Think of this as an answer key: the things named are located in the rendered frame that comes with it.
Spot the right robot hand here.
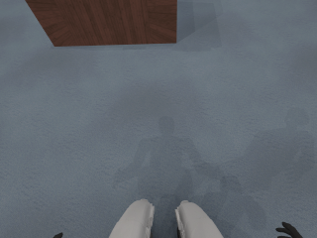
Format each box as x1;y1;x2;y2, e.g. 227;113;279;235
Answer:
275;221;303;238

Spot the robot thigh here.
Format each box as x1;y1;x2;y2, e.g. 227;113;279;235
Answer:
174;202;224;238
109;200;155;238

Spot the left robot thigh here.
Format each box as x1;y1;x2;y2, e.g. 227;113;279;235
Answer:
109;200;155;238

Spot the pedestal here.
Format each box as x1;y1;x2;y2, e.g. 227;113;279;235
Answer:
25;0;177;47

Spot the right robot thigh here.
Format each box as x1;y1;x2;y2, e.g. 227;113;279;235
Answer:
174;202;224;238

